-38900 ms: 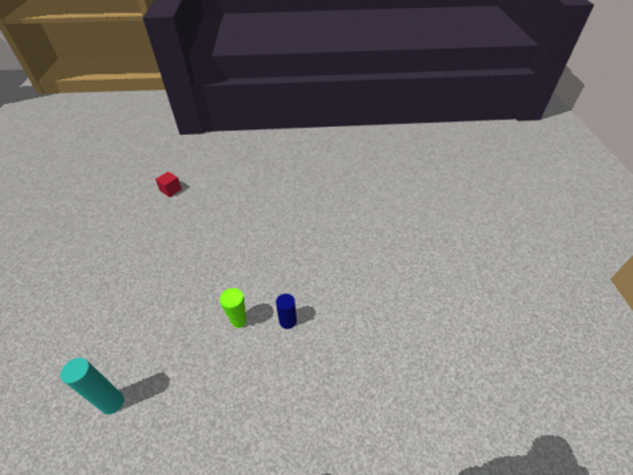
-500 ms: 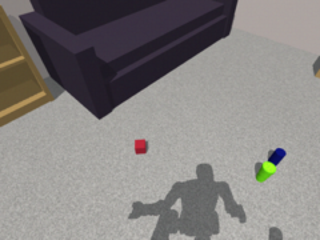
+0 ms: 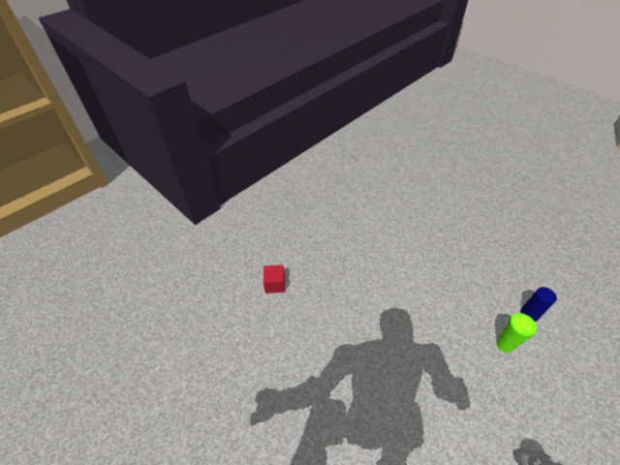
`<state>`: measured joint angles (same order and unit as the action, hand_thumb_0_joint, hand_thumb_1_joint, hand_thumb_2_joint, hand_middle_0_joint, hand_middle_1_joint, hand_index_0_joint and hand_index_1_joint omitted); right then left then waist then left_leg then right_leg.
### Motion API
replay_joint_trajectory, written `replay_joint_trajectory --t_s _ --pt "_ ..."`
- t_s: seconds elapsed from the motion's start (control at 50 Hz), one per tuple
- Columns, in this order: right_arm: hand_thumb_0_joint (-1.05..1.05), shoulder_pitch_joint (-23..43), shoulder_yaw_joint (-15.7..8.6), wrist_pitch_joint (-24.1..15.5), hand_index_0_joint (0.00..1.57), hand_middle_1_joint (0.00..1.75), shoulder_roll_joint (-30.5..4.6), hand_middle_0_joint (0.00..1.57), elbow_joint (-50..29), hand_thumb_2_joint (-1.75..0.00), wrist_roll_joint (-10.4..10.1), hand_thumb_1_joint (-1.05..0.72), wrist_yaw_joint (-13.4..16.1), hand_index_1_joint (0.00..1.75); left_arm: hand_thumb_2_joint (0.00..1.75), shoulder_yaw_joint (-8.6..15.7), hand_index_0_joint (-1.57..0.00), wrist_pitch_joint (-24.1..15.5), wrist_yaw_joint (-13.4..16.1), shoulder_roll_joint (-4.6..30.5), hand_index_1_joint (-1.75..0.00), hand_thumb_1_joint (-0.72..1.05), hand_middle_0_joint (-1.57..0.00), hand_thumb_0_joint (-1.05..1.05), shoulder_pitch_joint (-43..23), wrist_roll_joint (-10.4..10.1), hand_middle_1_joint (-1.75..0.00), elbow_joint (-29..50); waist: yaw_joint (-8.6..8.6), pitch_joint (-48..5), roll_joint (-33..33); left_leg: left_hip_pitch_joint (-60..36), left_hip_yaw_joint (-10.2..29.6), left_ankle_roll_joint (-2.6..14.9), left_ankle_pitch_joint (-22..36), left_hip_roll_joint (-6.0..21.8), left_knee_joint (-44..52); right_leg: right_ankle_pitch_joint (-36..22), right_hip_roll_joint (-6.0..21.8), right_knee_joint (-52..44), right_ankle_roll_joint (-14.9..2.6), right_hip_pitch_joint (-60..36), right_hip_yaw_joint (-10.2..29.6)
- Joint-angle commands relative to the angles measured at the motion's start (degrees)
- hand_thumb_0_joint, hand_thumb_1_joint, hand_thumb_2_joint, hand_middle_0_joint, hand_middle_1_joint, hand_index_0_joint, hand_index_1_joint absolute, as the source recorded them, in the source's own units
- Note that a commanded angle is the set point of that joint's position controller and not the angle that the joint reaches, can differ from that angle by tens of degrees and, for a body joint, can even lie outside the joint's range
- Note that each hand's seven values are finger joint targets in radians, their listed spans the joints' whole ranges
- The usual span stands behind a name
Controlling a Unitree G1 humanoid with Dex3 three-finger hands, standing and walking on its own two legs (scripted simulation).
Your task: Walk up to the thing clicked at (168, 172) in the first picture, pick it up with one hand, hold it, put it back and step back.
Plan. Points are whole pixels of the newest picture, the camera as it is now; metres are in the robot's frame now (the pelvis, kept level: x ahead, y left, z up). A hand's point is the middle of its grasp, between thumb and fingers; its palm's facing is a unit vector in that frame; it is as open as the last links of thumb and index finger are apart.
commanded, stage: stand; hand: left
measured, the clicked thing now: (274, 279) +0.85 +0.18 -0.74
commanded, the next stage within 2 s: walk up in 0.88 s
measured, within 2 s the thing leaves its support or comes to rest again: neither
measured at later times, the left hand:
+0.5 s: hand out of the picture +0.05 +0.25 -0.15, palm faces -0.04 -0.94 -0.34, open 7.4 cm
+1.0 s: hand out of the picture +0.05 +0.25 -0.14, palm faces +0.01 -0.94 -0.33, open 7.4 cm
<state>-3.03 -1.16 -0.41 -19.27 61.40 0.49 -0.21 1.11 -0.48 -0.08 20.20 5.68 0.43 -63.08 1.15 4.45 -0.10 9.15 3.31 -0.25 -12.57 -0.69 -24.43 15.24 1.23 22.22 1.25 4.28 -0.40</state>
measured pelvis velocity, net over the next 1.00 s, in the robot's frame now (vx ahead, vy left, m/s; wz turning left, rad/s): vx -0.02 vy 0.00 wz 0.00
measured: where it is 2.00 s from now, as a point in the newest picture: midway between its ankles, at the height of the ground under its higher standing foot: (317, 439)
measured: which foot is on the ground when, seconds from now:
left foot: down 0.00-1.00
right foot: down 0.00-1.00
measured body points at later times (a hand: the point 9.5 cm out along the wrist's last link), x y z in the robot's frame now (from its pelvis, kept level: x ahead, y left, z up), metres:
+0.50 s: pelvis -0.03 -0.01 +0.01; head -0.03 -0.01 +0.45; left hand +0.05 +0.30 -0.13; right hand +0.03 -0.31 -0.13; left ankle +0.01 +0.12 -0.74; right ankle -0.03 -0.13 -0.74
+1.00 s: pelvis -0.02 +0.00 +0.01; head -0.02 +0.00 +0.46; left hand +0.05 +0.30 -0.12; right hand +0.04 -0.32 -0.12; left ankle +0.00 +0.12 -0.72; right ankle -0.04 -0.13 -0.74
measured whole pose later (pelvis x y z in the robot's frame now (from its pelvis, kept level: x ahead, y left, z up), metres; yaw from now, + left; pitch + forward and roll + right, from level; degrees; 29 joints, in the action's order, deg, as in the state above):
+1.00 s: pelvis -0.02 +0.00 +0.01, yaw +0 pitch -2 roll +0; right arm -11.2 -2.6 -0.1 -21.3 62.0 2.0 -2.5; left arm 3.1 -2.7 -2.5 20.3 11.5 2.2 -59.9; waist 0.9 1.2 -0.4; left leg 16.2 1.7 1.1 -22.2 0.0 -37.0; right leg 15.0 0.5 19.5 -2.3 4.7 0.0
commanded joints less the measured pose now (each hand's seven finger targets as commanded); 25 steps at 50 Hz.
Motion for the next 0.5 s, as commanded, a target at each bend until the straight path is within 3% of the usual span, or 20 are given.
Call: replay_joint_trajectory --t_s 0.0,0.06,0.12,0.22,0.32,0.4,0.48 --pt "0.00 2.38 -1.99 -1.37 0.20 0.30 -12.68 0.20 -2.62 -0.90 -0.38 -0.90 0.85 0.30 0.90 1.92 -0.20 -1.51 0.86 11.89 -0.30 0.90 -0.20 0.00 -2.85 -0.33 -0.30 3.02 -0.85 -9.09 -0.53 -5.37 4.45 1.78 22.69 7.40 3.75 -18.92 5.80 -3.69 -2.03 -2.73 4.18" --pt "0.00 2.47 -1.85 -1.37 0.20 0.30 -12.61 0.20 -2.25 -0.90 -0.43 -0.90 0.82 0.30 0.90 1.74 -0.20 -1.64 0.87 11.90 -0.30 0.90 -0.20 0.00 -2.41 -0.10 -0.30 2.34 -1.02 -9.19 -0.06 -5.67 4.07 1.70 21.52 7.39 4.57 -18.69 5.97 -4.83 -1.89 -2.83 4.05" --pt "0.00 2.74 -1.52 -1.24 0.20 0.30 -12.50 0.20 -1.64 -0.90 -0.32 -0.90 0.69 0.30 0.90 1.52 -0.20 -1.45 0.68 11.89 -0.30 0.90 -0.20 0.00 -2.87 -0.08 -0.30 1.80 -1.00 -6.27 -0.44 -3.21 4.37 1.24 14.32 7.02 6.94 -11.07 5.78 -6.43 -1.90 -1.38 4.41" --pt "0.00 2.45 -1.38 -1.53 0.20 0.30 -12.78 0.20 -0.80 -0.90 -0.24 -0.90 0.47 0.30 0.90 1.30 -0.20 -1.62 0.43 11.75 -0.30 0.90 -0.20 0.00 -2.48 -0.01 -0.30 1.41 -0.85 -6.22 -0.08 -3.46 4.49 1.22 12.47 7.23 7.58 -9.28 6.07 -7.24 -2.08 -0.52 4.88" --pt "0.00 1.73 -1.40 -1.36 0.20 0.30 -12.80 0.20 -0.17 -0.90 -0.11 -0.90 0.25 0.30 0.90 1.31 -0.20 -1.39 0.32 11.86 -0.30 0.90 -0.20 0.00 -2.00 0.14 -0.30 1.02 -0.93 -3.14 0.02 -1.36 5.24 0.98 3.60 6.78 9.46 -1.51 5.56 -8.77 -2.01 2.79 5.18" --pt "0.00 0.24 -1.27 -1.59 0.20 0.30 -12.40 0.20 0.08 -0.90 0.04 -0.90 0.18 0.30 0.90 1.44 -0.20 -1.67 0.25 12.59 -0.30 0.90 -0.20 0.00 -2.45 0.08 -0.30 1.59 -1.26 -4.34 0.58 -1.46 4.92 0.88 6.47 6.88 9.31 -3.48 5.95 -8.24 -2.35 1.94 5.70" --pt "0.00 -0.89 -1.30 -1.59 0.20 0.30 -13.09 0.20 0.62 -0.90 0.10 -0.90 0.21 0.30 0.90 1.42 -0.20 -1.60 0.09 12.61 -0.30 0.90 -0.20 0.00 -1.65 0.03 -0.30 1.51 -1.24 -3.74 0.49 -1.09 5.07 1.06 3.91 6.92 9.40 -2.00 5.93 -8.37 -2.41 2.58 6.03"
